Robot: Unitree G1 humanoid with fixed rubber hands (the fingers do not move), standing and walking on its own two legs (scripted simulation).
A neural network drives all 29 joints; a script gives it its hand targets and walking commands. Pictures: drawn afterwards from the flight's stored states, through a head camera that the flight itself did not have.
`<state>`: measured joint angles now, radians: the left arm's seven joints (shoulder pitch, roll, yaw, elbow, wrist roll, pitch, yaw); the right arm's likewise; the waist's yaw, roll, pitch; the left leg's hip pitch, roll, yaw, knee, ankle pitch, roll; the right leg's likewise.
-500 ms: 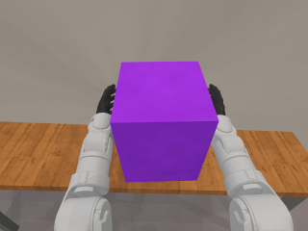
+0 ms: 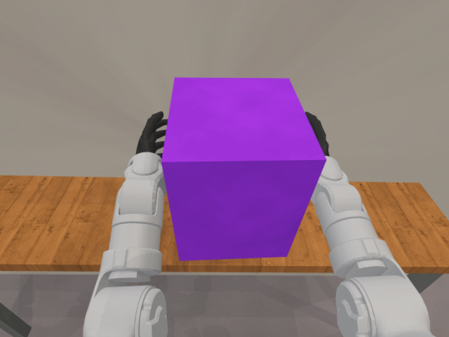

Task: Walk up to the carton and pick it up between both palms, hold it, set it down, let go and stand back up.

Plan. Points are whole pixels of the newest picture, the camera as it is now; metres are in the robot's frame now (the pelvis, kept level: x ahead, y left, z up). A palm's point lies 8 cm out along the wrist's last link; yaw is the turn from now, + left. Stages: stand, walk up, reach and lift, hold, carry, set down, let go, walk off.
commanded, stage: reach and lift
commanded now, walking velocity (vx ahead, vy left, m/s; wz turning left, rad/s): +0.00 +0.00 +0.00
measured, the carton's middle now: (233, 171) +0.38 -0.01 +0.14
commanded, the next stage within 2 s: hold in 0.78 s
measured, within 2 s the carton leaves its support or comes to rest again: neither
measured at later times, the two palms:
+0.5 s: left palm (145, 146) +0.40 +0.13 +0.19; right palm (314, 145) +0.39 -0.16 +0.19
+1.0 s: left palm (132, 144) +0.38 +0.15 +0.21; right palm (309, 138) +0.39 -0.14 +0.21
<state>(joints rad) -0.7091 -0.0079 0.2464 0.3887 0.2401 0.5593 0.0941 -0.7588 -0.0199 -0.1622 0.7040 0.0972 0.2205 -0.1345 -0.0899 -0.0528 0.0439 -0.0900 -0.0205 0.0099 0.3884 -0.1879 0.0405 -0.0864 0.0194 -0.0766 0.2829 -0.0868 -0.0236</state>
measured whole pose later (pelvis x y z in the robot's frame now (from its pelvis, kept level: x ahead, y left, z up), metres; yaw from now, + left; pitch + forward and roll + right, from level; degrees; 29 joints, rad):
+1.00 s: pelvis +0.02 +0.00 +0.00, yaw +0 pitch -9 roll -2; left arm -0.61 -0.02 0.24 0.08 0.27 0.75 0.06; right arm -0.72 -0.09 0.01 0.51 0.27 0.34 -0.20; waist -0.08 -0.03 0.05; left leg 0.00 -0.02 0.00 0.39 -0.23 0.04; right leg 0.01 0.03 -0.06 0.27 -0.12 -0.02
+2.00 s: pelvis +0.00 -0.01 +0.00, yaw +1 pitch -10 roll -1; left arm -0.68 0.00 0.28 0.15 0.28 0.77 0.02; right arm -0.78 -0.03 -0.08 0.56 0.19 0.39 -0.19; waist -0.08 -0.05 0.05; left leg -0.02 -0.02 -0.02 0.39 -0.20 0.03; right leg -0.01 0.03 -0.08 0.29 -0.11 -0.03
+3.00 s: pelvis +0.01 -0.01 +0.00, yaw +1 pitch -10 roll -1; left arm -0.67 -0.01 0.28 0.13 0.28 0.77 0.01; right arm -0.78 -0.04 -0.06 0.55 0.21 0.39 -0.19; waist -0.08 -0.05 0.05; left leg -0.02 -0.02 -0.02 0.39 -0.20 0.03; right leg 0.00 0.03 -0.07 0.28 -0.11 -0.03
